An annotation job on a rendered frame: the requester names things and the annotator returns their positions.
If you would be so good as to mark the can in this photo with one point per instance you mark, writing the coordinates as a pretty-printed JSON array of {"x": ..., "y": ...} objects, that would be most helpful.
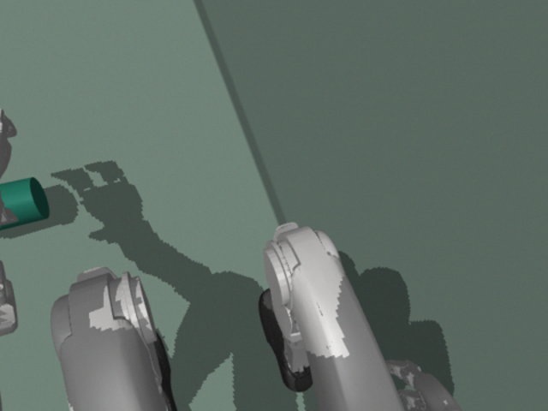
[{"x": 26, "y": 198}]

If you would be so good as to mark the left robot arm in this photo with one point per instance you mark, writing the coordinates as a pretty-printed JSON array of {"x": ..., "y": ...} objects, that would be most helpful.
[{"x": 8, "y": 313}]

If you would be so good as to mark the right robot foot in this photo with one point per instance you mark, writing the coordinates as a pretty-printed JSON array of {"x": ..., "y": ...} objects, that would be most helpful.
[{"x": 295, "y": 381}]

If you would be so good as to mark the left robot foot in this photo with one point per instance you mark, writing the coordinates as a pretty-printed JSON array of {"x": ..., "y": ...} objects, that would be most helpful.
[{"x": 165, "y": 371}]

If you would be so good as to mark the right robot hand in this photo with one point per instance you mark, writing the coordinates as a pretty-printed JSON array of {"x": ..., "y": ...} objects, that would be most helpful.
[{"x": 429, "y": 394}]

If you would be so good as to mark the left robot hand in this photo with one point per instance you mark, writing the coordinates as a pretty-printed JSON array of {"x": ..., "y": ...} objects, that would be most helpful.
[{"x": 7, "y": 130}]

